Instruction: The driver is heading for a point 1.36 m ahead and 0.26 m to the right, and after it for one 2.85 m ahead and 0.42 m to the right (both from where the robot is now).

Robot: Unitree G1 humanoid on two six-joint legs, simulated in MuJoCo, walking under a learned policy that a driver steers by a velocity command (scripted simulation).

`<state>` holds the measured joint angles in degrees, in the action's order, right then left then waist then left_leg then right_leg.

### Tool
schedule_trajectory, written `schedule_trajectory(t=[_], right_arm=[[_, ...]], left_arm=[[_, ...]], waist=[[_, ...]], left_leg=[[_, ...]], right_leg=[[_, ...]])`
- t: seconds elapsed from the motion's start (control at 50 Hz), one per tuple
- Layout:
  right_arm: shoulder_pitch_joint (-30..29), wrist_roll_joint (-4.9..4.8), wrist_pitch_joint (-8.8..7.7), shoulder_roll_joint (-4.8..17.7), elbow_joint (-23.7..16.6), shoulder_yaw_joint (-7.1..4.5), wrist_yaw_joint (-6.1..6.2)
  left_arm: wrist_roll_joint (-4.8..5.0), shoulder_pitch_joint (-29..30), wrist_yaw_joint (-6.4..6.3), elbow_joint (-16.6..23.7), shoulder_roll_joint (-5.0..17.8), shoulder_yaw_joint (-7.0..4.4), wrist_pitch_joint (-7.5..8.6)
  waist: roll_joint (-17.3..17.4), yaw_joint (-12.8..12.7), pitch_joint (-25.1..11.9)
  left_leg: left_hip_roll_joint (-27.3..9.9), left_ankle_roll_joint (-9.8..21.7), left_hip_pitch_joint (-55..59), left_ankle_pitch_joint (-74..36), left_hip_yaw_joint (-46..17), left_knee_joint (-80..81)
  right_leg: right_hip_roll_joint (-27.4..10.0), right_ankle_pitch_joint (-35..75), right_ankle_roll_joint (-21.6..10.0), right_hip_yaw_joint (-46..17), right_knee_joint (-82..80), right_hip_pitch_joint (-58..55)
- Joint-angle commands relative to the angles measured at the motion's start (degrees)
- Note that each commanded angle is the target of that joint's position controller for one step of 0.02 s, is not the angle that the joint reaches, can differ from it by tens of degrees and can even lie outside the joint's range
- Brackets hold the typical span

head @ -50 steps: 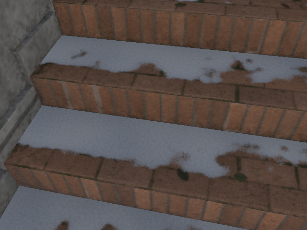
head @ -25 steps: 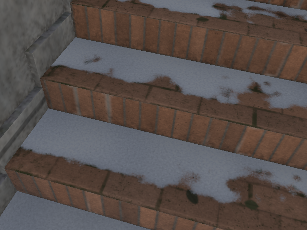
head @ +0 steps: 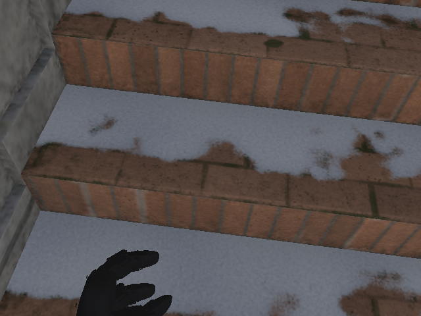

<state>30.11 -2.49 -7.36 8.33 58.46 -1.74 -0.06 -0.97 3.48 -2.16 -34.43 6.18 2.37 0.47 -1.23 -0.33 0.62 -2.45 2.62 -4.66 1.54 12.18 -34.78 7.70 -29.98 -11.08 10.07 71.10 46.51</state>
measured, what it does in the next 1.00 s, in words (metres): climbs, turning right: left foot 0.16 m higher, then right foot 0.16 m higher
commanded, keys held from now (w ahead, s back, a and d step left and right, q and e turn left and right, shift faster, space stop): w+e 0.62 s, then w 0.34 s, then w+q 0.04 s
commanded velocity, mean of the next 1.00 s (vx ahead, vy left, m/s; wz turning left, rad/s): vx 0.50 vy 0.00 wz -0.45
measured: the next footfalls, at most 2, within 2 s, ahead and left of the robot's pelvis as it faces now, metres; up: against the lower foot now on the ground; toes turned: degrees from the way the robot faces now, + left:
left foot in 0.42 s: +0.44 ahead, +0.13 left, +0.16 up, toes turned -12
right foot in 0.98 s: +0.70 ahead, -0.25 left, +0.33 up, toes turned -30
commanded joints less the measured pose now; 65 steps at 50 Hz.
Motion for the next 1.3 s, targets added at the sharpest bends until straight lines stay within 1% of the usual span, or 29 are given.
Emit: schedule_trajectory(t=[0.02,0.04,0.08,0.16,0.24,0.32,0.38,0.42,0.44,0.46,0.48,0.5,0.54,0.58,0.62,0.78,0.84,0.88,0.9,0.92,0.94,0.98,1.0,1.02,1.04,1.08,1.12,1.22,1.3], right_arm=[[-14.02,3.72,-1.42,9.66,-20.81,-3.39,-3.29],[-12.22,5.88,-0.94,4.97,-22.97,-2.03,-3.07],[-18.45,7.43,0.52,0.07,-26.24,0.67,-1.43],[-27.01,5.49,3.71,-3.76,-31.9,4.64,0.98],[-37.64,6.47,3.14,-3.66,-37.34,5.15,1.72],[-50.87,6.62,4.35,-4.83,-45.44,6.81,0.91],[-21.91,2.09,5.66,3.29,-36.07,1.99,3.15],[-8.0,3.12,3.39,12.94,-30.26,-2.33,3.02],[-10.92,4.53,3.19,18.25,-27.35,-3.56,2.38],[-20.29,3.87,3.88,12.08,-29.27,-3.05,2.53],[-26.48,3.53,3.77,6.5,-27.39,-1.59,2.79],[-25.77,3.53,3.17,2.16,-23.66,-0.62,2.39],[-17.4,4.15,1.18,-0.04,-16.48,-0.28,1.3],[-12.12,4.41,0.25,1.44,-10.18,-1.06,-0.08],[-13.44,4.63,-0.27,3.42,-10.35,-1.51,-0.24],[2.18,5.0,-1.99,9.32,-6.44,-2.29,-0.1],[6.4,4.5,-2.68,8.08,-3.27,-1.92,0.69],[7.17,2.58,-0.61,7.83,-1.97,-1.61,2.98],[6.81,1.16,0.2,5.94,-1.92,-1.08,3.41],[3.55,1.36,0.55,8.96,-3.52,-1.34,3.46],[3.92,1.37,-0.44,15.69,-4.7,-2.82,3.07],[-4.08,-1.91,-3.13,22.4,-7.57,-5.46,-0.29],[0.32,-2.45,-3.04,11.93,-10.61,-3.23,-2.38],[-0.54,-0.73,-3.43,10.12,-11.42,-3.73,-3.51],[0.18,0.21,-3.07,7.51,-13.64,-3.87,-2.97],[-8.19,2.9,-1.52,2.94,-17.32,-2.71,-1.06],[-8.98,4.27,-0.16,-1.64,-18.84,-0.81,-0.19],[-18.13,2.11,4.58,-5.27,-20.45,1.12,0.87],[-32.58,3.59,5.91,-6.39,-27.62,3.37,1.45]], left_arm=[[0.57,-11.0,0.0,-2.01,23.21,-9.89,-0.56],[0.75,-9.53,0.45,-2.58,19.25,-9.54,0.03],[0.08,-14.33,0.47,-11.84,8.65,-5.8,1.5],[0.05,-21.34,3.13,-17.01,6.31,-4.42,4.62],[-0.93,-30.29,2.6,-19.08,12.53,-5.99,6.88],[-0.56,-33.88,-0.85,-17.32,16.12,-8.11,3.54],[-0.3,-21.99,0.3,-9.58,21.05,-10.93,4.6],[1.17,-17.57,2.6,-6.89,19.02,-12.12,7.6],[-0.24,-18.06,4.1,-1.94,8.0,-9.71,6.74],[-2.87,-23.14,4.46,-2.84,9.28,-9.52,5.69],[-3.8,-22.62,4.82,-2.44,9.04,-9.42,4.95],[-4.59,-20.97,4.31,-1.77,6.63,-8.02,4.37],[-3.3,-19.22,3.74,-2.38,3.7,-6.27,1.82],[-2.01,-18.74,3.68,-0.85,-1.14,-4.22,0.75],[-0.68,-17.29,3.89,0.86,2.21,-4.32,-0.26],[-1.17,8.57,1.56,8.93,0.02,-3.81,-2.23],[-1.1,15.69,1.27,11.46,0.32,-2.8,-0.01],[-2.83,14.8,4.09,12.79,0.12,-1.35,-0.53],[-1.06,14.89,5.27,12.75,-2.73,-0.42,-0.81],[0.86,8.65,4.88,9.56,-1.61,-1.02,-1.4],[1.1,-3.8,4.22,6.15,-1.41,-2.38,-2.3],[0.23,-23.27,3.62,1.36,6.09,-5.68,-2.0],[-2.04,-22.4,3.5,-0.64,13.65,-7.75,-0.06],[-2.66,-23.15,2.32,-1.32,20.07,-10.65,-0.22],[-2.51,-17.64,3.49,-3.74,18.68,-10.3,0.9],[-0.38,-13.82,4.2,-8.85,8.96,-7.61,3.57],[-1.45,-15.37,3.41,-14.84,1.17,-5.07,4.83],[-1.29,-25.15,4.07,-22.45,3.1,-4.46,8.23],[-0.69,-28.45,4.18,-25.76,4.03,-3.43,8.67]], waist=[[-16.6,-4.22,-24.97],[-2.41,-0.65,-21.46],[10.27,3.52,2.35],[4.2,3.94,10.13],[-3.31,-1.01,2.87],[1.66,-4.7,-3.84],[-11.35,8.51,-23.06],[-1.26,14.68,-30.12],[23.37,7.42,-29.82],[16.55,2.76,-28.75],[13.57,-1.49,-17.15],[4.98,-3.11,-6.75],[-2.56,-2.89,-2.74],[2.12,-5.41,1.25],[2.45,-6.16,3.12],[5.58,1.55,10.16],[7.51,2.71,9.26],[5.61,2.78,2.91],[3.82,2.84,0.2],[2.87,0.73,-4.71],[12.12,-4.1,-12.39],[20.57,-14.64,-24.24],[10.97,-10.56,-27.1],[-3.46,-9.91,-32.99],[-1.51,-5.03,-31.21],[4.24,-1.13,-12.17],[0.6,3.55,-3.29],[-1.43,2.35,2.29],[-1.92,3.56,6.01]], left_leg=[[9.53,0.1,-36.11,4.52,-15.88,-79.6],[6.55,1.61,-42.91,3.64,-20.46,-90.1],[4.4,2.2,-53.54,7.24,-18.98,-90.42],[1.26,2.91,-63.86,19.08,-11.81,-82.54],[-0.94,2.74,-75.3,25.26,-9.59,-89.43],[-0.72,0.85,-54.49,28.43,-6.0,-56.77],[5.03,2.88,-14.97,25.42,-8.41,-36.61],[-2.33,5.94,1.72,23.85,-22.91,-10.11],[-19.62,11.41,6.6,18.1,-54.19,7.42],[-20.94,12.23,0.72,42.38,-63.86,12.56],[-17.38,11.42,-6.74,52.72,-57.54,10.36],[-16.7,10.55,-13.44,48.04,-46.69,7.05],[-12.95,7.43,-16.43,29.27,-34.16,6.98],[-11.81,3.73,-17.26,22.97,-25.66,9.31],[-13.71,2.84,-16.97,21.49,-20.99,14.93],[-17.31,6.5,3.52,15.56,-16.33,25.65],[-15.15,5.12,12.79,9.58,-11.3,30.84],[-11.93,7.39,11.19,-6.12,-6.53,37.71],[-10.61,7.85,5.21,-21.13,-4.12,40.3],[-10.02,8.63,0.42,-52.29,-1.51,34.27],[-14.56,8.86,4.81,-87.93,-2.46,21.85],[-12.86,5.98,6.9,-88.32,-4.96,-5.14],[-4.1,2.14,-15.54,-38.68,-10.31,-27.52],[6.71,0.9,-22.14,4.39,-17.3,-56.35],[5.01,1.08,-27.47,3.72,-25.85,-70.42],[-0.6,2.57,-35.53,4.17,-19.12,-71.97],[-1.56,5.08,-43.17,5.64,-20.99,-75.6],[5.63,6.05,-63.53,8.74,-18.09,-90.46],[4.84,7.34,-72.08,10.68,-13.45,-84.61]], right_leg=[[-17.7,31.66,-15.36,-64.34,-51.25,-45.95],[-19.45,12.83,-13.31,-66.91,-54.4,-41.69],[-14.42,-0.47,-7.79,-50.78,-52.0,-22.75],[-8.31,14.8,-1.1,-28.01,-53.21,-16.03],[-12.23,21.31,-3.07,-32.62,-56.7,-29.34],[-14.61,46.89,-5.17,-32.88,-69.96,-32.39],[-13.26,118.51,0.5,-25.42,-44.41,-35.29],[-7.55,83.94,4.87,-24.86,-14.64,-32.91],[4.75,18.65,8.6,-24.68,9.15,-12.36],[-0.02,18.54,7.44,-26.43,25.06,-7.3],[-2.1,24.24,6.69,-22.1,29.26,-2.57],[-3.91,25.92,5.64,-17.67,31.93,4.44],[-3.74,25.0,4.06,-18.48,41.04,7.58],[-3.54,20.99,2.77,-22.07,46.54,14.94],[-4.86,19.5,4.32,-21.66,43.66,17.73],[-3.33,4.71,4.23,-16.18,56.2,44.5],[-7.91,-4.1,2.83,-10.47,40.38,47.87],[-11.28,1.18,3.12,-0.76,22.32,29.94],[-11.26,7.38,1.41,2.18,9.12,11.84],[-5.83,9.08,1.61,7.93,0.08,-7.05],[-1.23,7.85,1.01,7.26,2.08,-18.43],[-2.04,9.91,-0.84,-5.98,-15.94,-37.0],[-16.82,6.17,-5.01,-39.11,-31.37,-51.08],[-28.27,12.94,-4.61,-64.8,-50.83,-51.45],[-29.28,18.07,-2.09,-59.89,-51.58,-47.56],[-24.17,10.73,-3.06,-43.17,-46.82,-32.23],[-20.69,20.91,0.01,-29.57,-46.54,-26.06],[-21.03,28.33,6.36,-13.69,-53.85,-27.96],[-17.02,18.69,10.11,-4.38,-59.34,-25.67]])
Velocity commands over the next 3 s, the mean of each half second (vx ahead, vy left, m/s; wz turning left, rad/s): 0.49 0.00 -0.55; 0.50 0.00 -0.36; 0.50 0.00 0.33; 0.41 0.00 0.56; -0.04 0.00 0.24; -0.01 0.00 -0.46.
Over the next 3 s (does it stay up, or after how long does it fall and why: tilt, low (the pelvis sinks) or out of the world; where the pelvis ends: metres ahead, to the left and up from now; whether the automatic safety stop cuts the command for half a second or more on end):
stays up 1.24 -0.29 0.77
